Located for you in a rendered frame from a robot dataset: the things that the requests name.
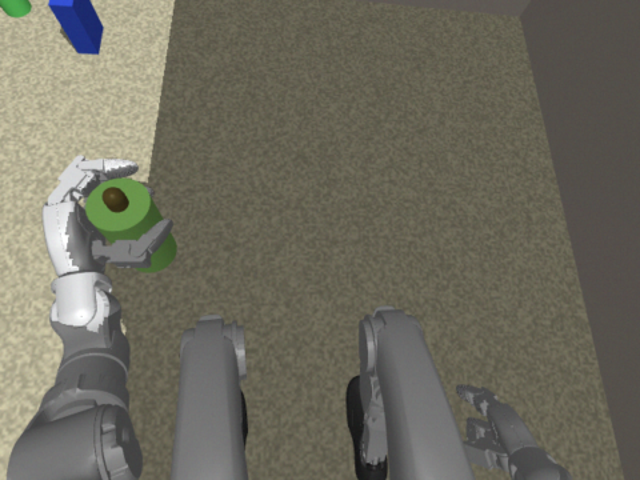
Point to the left robot arm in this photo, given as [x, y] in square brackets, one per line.
[82, 430]

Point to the right robot hand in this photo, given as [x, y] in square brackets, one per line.
[489, 444]

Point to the right robot foot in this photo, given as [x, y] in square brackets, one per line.
[355, 418]

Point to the left robot hand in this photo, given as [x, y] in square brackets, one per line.
[73, 242]

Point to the right robot arm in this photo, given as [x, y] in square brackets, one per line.
[532, 463]

